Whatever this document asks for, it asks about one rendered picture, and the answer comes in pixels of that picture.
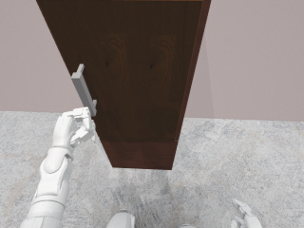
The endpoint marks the left robot thigh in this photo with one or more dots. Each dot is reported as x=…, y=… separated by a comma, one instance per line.
x=122, y=220

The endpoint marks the handle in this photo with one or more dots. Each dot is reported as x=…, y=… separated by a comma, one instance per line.
x=79, y=82

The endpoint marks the left robot forearm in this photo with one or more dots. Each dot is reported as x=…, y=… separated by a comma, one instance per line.
x=50, y=199

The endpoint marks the cupboard door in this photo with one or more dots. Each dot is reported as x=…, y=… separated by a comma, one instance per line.
x=136, y=56

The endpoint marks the robot left shin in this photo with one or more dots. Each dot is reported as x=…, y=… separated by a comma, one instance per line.
x=123, y=211

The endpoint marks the left robot hand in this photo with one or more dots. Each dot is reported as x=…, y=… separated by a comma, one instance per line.
x=68, y=134

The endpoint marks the right robot hand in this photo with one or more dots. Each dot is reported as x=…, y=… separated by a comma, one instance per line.
x=249, y=221

